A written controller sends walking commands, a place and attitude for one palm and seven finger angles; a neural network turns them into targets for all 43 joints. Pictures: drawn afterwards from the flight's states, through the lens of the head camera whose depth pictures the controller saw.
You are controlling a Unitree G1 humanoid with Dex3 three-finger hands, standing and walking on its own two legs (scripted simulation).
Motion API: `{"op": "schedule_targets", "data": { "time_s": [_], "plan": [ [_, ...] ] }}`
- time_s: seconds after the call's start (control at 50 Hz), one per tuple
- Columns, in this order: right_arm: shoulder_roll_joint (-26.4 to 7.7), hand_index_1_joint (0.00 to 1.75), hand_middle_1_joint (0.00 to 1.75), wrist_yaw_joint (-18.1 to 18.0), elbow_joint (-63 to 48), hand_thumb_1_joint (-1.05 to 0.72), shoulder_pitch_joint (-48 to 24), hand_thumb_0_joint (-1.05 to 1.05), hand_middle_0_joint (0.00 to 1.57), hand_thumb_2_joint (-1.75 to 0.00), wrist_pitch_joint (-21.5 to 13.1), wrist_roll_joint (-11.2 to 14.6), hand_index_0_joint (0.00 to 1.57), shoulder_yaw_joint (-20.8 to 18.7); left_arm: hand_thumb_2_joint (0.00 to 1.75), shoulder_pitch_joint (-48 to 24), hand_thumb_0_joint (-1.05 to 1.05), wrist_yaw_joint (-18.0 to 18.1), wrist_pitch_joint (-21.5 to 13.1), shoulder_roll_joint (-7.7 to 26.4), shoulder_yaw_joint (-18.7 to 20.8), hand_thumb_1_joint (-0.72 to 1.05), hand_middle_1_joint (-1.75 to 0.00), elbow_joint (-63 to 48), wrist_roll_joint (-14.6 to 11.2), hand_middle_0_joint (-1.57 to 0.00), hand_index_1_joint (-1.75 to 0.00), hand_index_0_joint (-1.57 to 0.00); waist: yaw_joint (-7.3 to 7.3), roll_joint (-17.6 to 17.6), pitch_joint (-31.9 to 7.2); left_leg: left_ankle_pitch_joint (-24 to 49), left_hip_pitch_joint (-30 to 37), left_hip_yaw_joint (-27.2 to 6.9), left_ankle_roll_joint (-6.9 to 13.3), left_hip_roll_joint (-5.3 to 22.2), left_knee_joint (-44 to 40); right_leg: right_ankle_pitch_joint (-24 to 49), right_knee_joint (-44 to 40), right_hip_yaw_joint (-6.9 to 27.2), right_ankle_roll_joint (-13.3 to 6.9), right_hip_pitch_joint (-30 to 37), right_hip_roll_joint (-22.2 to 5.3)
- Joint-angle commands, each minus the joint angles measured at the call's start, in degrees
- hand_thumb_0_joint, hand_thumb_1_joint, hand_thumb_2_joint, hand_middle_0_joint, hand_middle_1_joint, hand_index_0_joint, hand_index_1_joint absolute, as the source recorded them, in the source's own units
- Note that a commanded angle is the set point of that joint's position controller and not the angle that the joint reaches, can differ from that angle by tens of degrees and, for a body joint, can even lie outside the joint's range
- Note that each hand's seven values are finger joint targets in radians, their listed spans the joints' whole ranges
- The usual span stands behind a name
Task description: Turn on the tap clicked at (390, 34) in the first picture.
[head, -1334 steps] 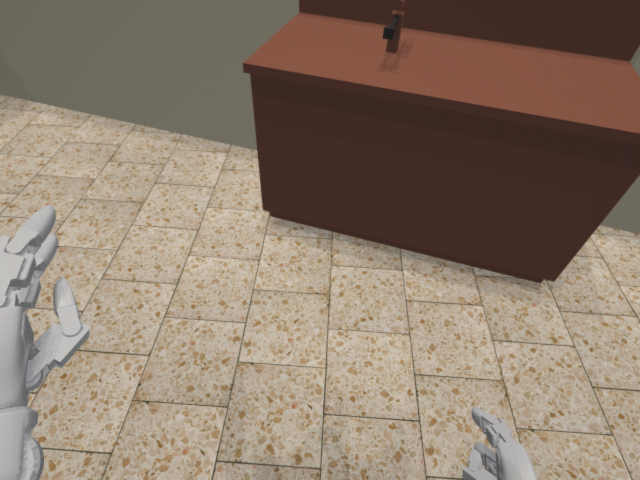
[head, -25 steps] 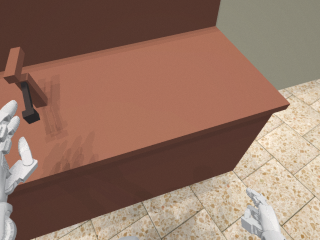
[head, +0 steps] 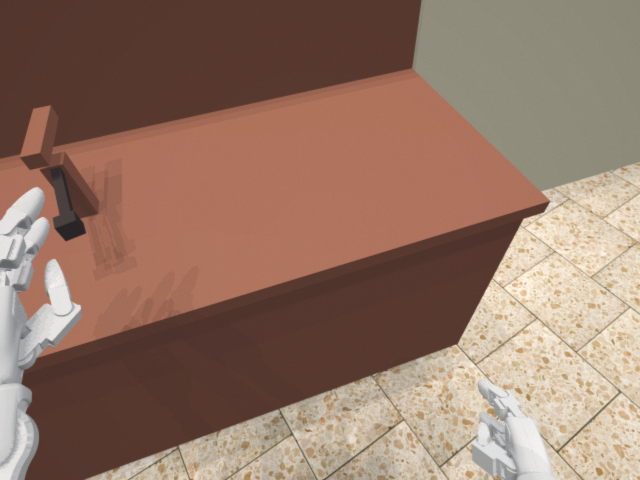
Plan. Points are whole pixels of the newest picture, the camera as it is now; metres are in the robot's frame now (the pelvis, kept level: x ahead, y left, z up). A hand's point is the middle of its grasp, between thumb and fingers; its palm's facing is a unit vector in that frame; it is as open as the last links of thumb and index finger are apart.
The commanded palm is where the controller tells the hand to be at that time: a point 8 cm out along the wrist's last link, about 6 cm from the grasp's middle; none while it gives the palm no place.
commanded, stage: come to a stop and stand still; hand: left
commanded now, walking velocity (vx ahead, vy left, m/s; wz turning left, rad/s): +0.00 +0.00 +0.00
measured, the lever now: (69, 225) +0.41 +0.40 +0.08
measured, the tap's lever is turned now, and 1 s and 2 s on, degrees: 12 12 12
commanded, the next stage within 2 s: look again from close up in 1.84 s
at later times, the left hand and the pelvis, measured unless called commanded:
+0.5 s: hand out of the picture +0.15 +0.30 +0.17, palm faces +0.40 -0.85 -0.34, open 7.4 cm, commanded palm +0.09 +0.33 +0.18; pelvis -0.06 +0.05 +0.00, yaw +1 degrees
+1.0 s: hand out of the picture +0.09 +0.34 +0.17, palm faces +0.53 -0.79 -0.31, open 7.4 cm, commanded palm +0.03 +0.37 +0.18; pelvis -0.09 +0.07 +0.00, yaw +8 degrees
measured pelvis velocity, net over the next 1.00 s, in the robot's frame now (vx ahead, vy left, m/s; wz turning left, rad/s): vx -0.09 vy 0.07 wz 0.13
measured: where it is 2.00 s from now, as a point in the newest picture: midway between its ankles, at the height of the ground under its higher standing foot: outside the picture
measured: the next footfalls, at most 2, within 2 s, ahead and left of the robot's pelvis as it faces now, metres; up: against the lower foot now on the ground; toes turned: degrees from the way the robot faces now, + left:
right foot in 1.22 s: -0.05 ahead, +0.00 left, +0.00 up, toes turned +5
left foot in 1.46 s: -0.06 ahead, +0.22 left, +0.00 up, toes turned +3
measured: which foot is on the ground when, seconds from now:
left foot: down 0.00-1.00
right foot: down 0.00-1.00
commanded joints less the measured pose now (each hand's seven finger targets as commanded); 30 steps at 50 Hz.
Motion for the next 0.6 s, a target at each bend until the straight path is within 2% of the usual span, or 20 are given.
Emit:
{"op": "schedule_targets", "data": {
  "time_s": [0.0, 0.04, 0.08, 0.1, 0.12, 0.14, 0.16, 0.18, 0.2, 0.22, 0.26, 0.28, 0.3, 0.32, 0.34, 0.38, 0.4, 0.48, 0.5, 0.58],
  "plan": [
    [-4.2, 0.3, 0.3, -1.4, -9.6, -0.9, -5.6, 0.0, 0.2, -0.9, -2.8, -0.3, 0.2, -1.0, 0.9, 2.7, 0.0, 1.6, -3.9, 16.0, 10.6, 0.9, -0.3, -16.3, 0.1, -0.2, -0.3, -0.2, 2.25, -15.0, -10.3, -7.0, -2.7, -2.2, 0.8, -3.2, 7.7, 5.5, -14.5, 15.8, 2.9, 4.2, -14.1],
    [-3.4, 0.3, 0.3, -2.2, -9.1, -0.9, -5.4, 0.0, 0.2, -0.9, -3.4, -0.9, 0.2, -0.3, 0.9, -2.3, 0.0, 2.1, -4.4, 13.7, 8.9, 0.9, -0.3, -19.1, 0.0, -0.2, -0.3, -0.2, 0.99, -10.5, -10.0, -4.7, 1.0, -2.6, 0.8, -3.5, 4.4, -6.1, -15.7, 15.9, -0.2, 0.7, -14.2],
    [-4.0, 0.3, 0.3, -2.8, -7.8, -0.9, -4.6, 0.0, 0.2, -0.9, -4.0, -1.4, 0.2, -0.5, 0.9, -4.8, 0.0, 2.8, -5.0, 13.3, 8.1, 0.9, -0.3, -19.7, 0.3, -0.2, -0.3, -0.2, 0.51, -3.2, -9.8, -2.5, 6.7, -2.4, 1.3, -3.4, -3.5, -12.9, -15.7, 14.3, 0.2, -1.6, -11.2],
    [-4.4, 0.3, 0.3, -3.2, -7.6, -0.9, -4.9, 0.0, 0.2, -0.9, -4.3, -1.4, 0.2, -0.6, 0.9, -6.2, 0.0, 3.1, -5.3, 13.8, 7.6, 0.9, -0.3, -21.0, 0.3, -0.2, -0.3, -0.2, 0.38, 0.7, -8.5, -2.0, 8.4, -3.9, 1.7, -1.8, -6.8, -13.0, -13.9, 12.5, 0.8, -2.6, -9.4],
    [-5.5, 0.3, 0.3, -3.2, -7.4, -0.9, -4.3, 0.0, 0.2, -0.9, -4.7, -1.5, 0.2, -0.9, 0.9, -7.4, 0.0, 3.1, -5.7, 12.7, 6.7, 0.9, -0.3, -20.2, 0.6, -0.2, -0.3, -0.2, 0.68, 4.1, -8.2, -4.0, 6.3, -6.8, 2.8, 0.3, -10.2, -12.8, -11.7, 10.9, 1.9, -0.6, -6.7],
    [-6.3, 0.3, 0.3, -2.9, -7.9, -0.9, -3.8, 0.0, 0.2, -0.9, -4.9, -1.4, 0.2, -1.2, 0.9, -9.2, 0.0, 2.9, -6.0, 12.3, 5.9, 0.9, -0.3, -20.2, 1.1, -0.2, -0.3, -0.2, 0.95, 6.0, -7.6, -5.7, 3.1, -9.1, 3.8, 2.0, -12.4, -10.7, -9.8, 9.6, 3.2, 2.4, -4.2],
    [-6.1, 0.3, 0.3, -2.8, -7.6, -0.9, -3.6, 0.0, 0.2, -0.9, -5.0, -1.0, 0.2, -1.1, 0.9, -9.0, 0.0, 2.5, -6.2, 11.6, 4.9, 0.9, -0.3, -18.5, 1.4, -0.2, -0.3, -0.2, 0.9, 9.8, -7.3, -14.3, -1.5, -9.0, 4.0, 2.6, -14.7, -13.6, -8.7, 8.9, 3.6, 4.9, -3.8],
    [-5.8, 0.3, 0.3, -2.5, -8.1, -0.9, -4.0, 0.0, 0.2, -0.9, -5.1, -1.1, 0.2, -0.7, 0.9, -9.9, 0.0, 2.3, -6.3, 11.1, 4.1, 0.9, -0.3, -19.4, 2.1, -0.2, -0.3, -0.2, 0.97, 13.3, -5.8, -21.6, -7.7, -10.6, 4.6, 3.2, -17.6, -11.8, -4.8, 7.5, 3.5, 8.8, -2.6],
    [-5.4, 0.3, 0.3, -2.3, -8.4, -0.9, -4.7, 0.0, 0.2, -0.9, -5.6, -0.9, 0.2, -0.5, 0.9, -9.8, 0.0, 2.0, -6.2, 9.4, 2.7, 0.9, -0.3, -19.2, 2.6, -0.2, -0.3, -0.2, 1.16, 14.6, -4.2, -22.9, -10.4, -11.3, 4.9, 4.1, -19.2, -7.3, -1.2, 5.5, 3.3, 10.7, -1.5],
    [-5.8, 0.3, 0.3, -1.8, -8.2, -0.9, -4.1, 0.0, 0.2, -0.9, -5.7, -0.8, 0.2, -1.0, 0.9, -11.0, 0.0, 1.9, -6.2, 9.4, 2.5, 0.9, -0.3, -18.4, 3.1, -0.2, -0.3, -0.2, 1.08, 11.6, -4.7, -21.3, -12.0, -11.0, 5.1, 4.5, -18.5, -4.3, 0.4, 4.6, 3.4, 13.4, -1.0],
    [-6.2, 0.3, 0.3, -1.1, -8.4, -0.9, -3.1, 0.0, 0.2, -0.9, -5.6, -0.9, 0.2, -1.5, 0.9, -9.2, 0.0, 1.5, -6.0, 8.4, 1.8, 0.9, -0.3, -15.5, 3.0, -0.2, -0.3, -0.2, 1.02, 5.7, -6.1, -17.1, -10.0, -9.6, 4.5, 3.6, -15.4, -3.0, -2.0, 5.0, 3.7, 13.4, -1.0],
    [-6.3, 0.3, 0.3, -0.9, -8.4, -0.9, -2.8, 0.0, 0.2, -0.9, -5.5, -0.9, 0.2, -1.6, 0.9, -8.4, 0.0, 1.3, -5.8, 7.8, 1.2, 0.9, -0.3, -14.3, 3.0, -0.2, -0.3, -0.2, 0.93, 3.7, -5.5, -19.6, -11.3, -9.3, 4.1, 3.0, -15.4, -5.4, -2.8, 5.4, 3.7, 13.5, -1.1],
    [-6.0, 0.3, 0.3, -0.7, -8.6, -0.9, -2.9, 0.0, 0.2, -0.9, -5.4, -1.0, 0.2, -1.5, 0.9, -6.2, 0.0, 1.1, -5.6, 8.3, 2.1, 0.9, -0.3, -12.5, 3.1, -0.2, -0.3, -0.2, 1.03, 3.5, -4.4, -22.0, -11.3, -9.3, 3.8, 2.6, -16.4, -7.3, -3.6, 5.2, 3.6, 12.1, -0.6],
    [-5.9, 0.3, 0.3, -0.6, -8.7, -0.9, -2.9, 0.0, 0.2, -0.9, -5.1, -1.0, 0.2, -1.3, 0.9, -6.6, 0.0, 0.9, -5.5, 7.9, 1.8, 0.9, -0.3, -12.1, 3.2, -0.2, -0.3, -0.2, 0.96, 1.7, -3.8, -25.5, -14.4, -10.9, 4.0, 3.0, -17.7, -9.2, -3.2, 5.2, 3.7, 13.6, -0.5],
    [-5.7, 0.3, 0.3, -0.6, -8.9, -0.9, -3.1, 0.0, 0.2, -0.9, -4.7, -0.9, 0.2, -1.3, 0.9, -6.0, 0.0, 0.8, -5.4, 8.3, 2.5, 0.9, -0.3, -10.8, 3.4, -0.2, -0.3, -0.2, 1.09, 0.6, -2.4, -27.4, -16.4, -10.7, 4.0, 3.0, -18.0, -10.6, -3.0, 5.5, 3.6, 13.3, -0.2],
    [-5.6, 0.3, 0.3, -0.6, -9.0, -0.9, -2.6, 0.0, 0.2, -0.9, -4.0, -0.9, 0.2, -1.7, 0.9, -5.9, 0.0, 0.5, -5.2, 9.0, 3.6, 0.9, -0.3, -10.0, 3.4, -0.2, -0.3, -0.2, 1.12, -1.7, -2.0, -28.2, -18.1, -9.7, 3.6, 2.4, -17.1, -12.3, -3.1, 5.5, 3.4, 13.6, 0.0],
    [-5.4, 0.3, 0.3, -0.6, -9.2, -0.9, -3.0, 0.0, 0.2, -0.9, -3.9, -1.1, 0.2, -1.6, 0.9, -6.3, 0.0, 0.4, -5.2, 10.6, 5.0, 0.9, -0.3, -11.1, 3.1, -0.2, -0.3, -0.2, 1.03, -1.0, -2.2, -26.0, -15.0, -9.3, 3.0, 1.7, -17.0, -11.2, -4.6, 5.5, 3.2, 11.5, 0.3],
    [-4.4, 0.3, 0.3, -0.7, -8.9, -0.9, -3.4, 0.0, 0.2, -0.9, -3.9, -1.6, 0.2, -1.3, 0.9, -10.0, 0.0, 0.1, -5.9, 10.8, 5.1, 0.9, -0.3, -15.4, 2.8, -0.2, -0.3, -0.2, 0.97, 1.4, -5.6, -26.0, -13.0, -8.2, 2.8, 1.6, -16.6, -9.3, -2.7, 5.2, 3.0, 13.0, 0.5],
    [-4.1, 0.3, 0.3, -0.8, -9.2, -0.9, -4.3, 0.0, 0.2, -0.9, -4.2, -1.8, 0.2, -1.1, 0.9, -11.0, 0.0, 0.1, -6.1, 12.1, 6.1, 0.9, -0.3, -18.3, 2.6, -0.2, -0.3, -0.2, 0.98, 2.5, -6.4, -25.1, -10.3, -7.5, 2.3, 1.2, -16.8, -9.5, -3.7, 5.4, 3.0, 11.5, 0.6],
    [-4.2, 0.3, 0.3, -0.6, -8.3, -0.9, -3.6, 0.0, 0.2, -0.9, -4.7, -1.9, 0.2, -1.2, 0.9, -9.5, 0.0, 0.2, -6.1, 9.9, 4.1, 0.9, -0.3, -19.1, 2.9, -0.2, -0.3, -0.2, 1.05, 3.9, -8.0, -25.7, -8.1, -7.4, 2.2, 1.4, -16.9, -9.1, -3.3, 5.7, 2.7, 11.6, 0.8]
  ]
}}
